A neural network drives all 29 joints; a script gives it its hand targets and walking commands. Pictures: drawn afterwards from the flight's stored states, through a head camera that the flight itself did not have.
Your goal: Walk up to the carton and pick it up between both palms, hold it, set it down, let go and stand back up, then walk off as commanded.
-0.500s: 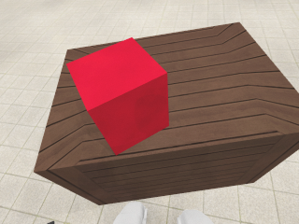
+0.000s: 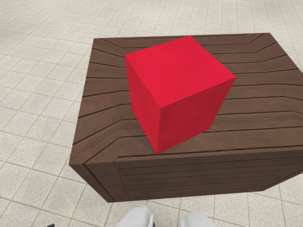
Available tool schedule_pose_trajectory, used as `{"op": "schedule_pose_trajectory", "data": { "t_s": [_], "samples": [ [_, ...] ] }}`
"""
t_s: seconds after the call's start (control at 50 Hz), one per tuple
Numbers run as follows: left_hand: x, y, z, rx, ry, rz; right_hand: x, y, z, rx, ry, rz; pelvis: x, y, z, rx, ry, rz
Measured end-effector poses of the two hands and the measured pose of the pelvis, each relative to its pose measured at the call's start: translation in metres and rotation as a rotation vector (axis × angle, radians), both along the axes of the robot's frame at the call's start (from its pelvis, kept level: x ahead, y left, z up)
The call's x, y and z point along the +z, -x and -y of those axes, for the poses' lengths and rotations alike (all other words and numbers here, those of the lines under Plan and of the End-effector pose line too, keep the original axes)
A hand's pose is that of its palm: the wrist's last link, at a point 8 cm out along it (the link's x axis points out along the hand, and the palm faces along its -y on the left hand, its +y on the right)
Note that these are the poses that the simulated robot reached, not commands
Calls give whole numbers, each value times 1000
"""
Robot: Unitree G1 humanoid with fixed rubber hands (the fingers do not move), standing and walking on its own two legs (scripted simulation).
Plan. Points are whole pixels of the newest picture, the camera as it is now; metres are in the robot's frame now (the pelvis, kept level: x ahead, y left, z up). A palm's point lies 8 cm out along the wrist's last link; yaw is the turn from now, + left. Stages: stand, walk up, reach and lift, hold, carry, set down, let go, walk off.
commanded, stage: walk up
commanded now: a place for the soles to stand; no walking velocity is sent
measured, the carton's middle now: (172, 97) +0.46 -0.04 +0.04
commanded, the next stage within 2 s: none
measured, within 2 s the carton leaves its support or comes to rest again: neither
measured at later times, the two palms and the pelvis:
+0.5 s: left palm out of the picture +0.03 +0.31 -0.08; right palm out of the picture +0.03 -0.31 -0.12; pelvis -0.02 -0.02 +0.01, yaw +0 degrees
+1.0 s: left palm out of the picture +0.07 +0.32 -0.11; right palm out of the picture +0.08 -0.30 -0.10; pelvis +0.02 +0.01 +0.01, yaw +0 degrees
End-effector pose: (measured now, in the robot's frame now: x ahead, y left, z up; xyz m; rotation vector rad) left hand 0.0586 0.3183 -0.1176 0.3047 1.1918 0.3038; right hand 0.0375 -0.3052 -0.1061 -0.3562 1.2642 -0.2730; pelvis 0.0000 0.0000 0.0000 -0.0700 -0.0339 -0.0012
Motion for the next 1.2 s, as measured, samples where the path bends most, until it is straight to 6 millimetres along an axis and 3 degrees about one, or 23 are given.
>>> {"op": "schedule_pose_trajectory", "data": {
  "t_s": [0.16,0.36,0.5,0.72,0.92,1.2],
  "samples": [
    [14,28,-8,23,-34,-56,-6,14,-8,4,-37,-11,5,15,-3,4,-37,-16],
    [30,43,11,23,-73,-38,-15,30,11,-22,-89,2,9,28,20,-9,-81,11],
    [38,25,7,22,-81,30,-14,11,6,-11,-113,54,10,20,17,0,-88,9],
    [19,-4,-22,10,-17,32,-2,-22,-26,29,-68,105,6,-4,-20,12,-67,-7],
    [8,-8,-3,6,11,-12,3,-36,-10,36,-46,83,5,-14,-7,9,-80,-18],
    [11,-18,-2,6,10,23,6,-51,-11,48,-50,123,6,-17,-6,7,-80,-24]
  ]
}}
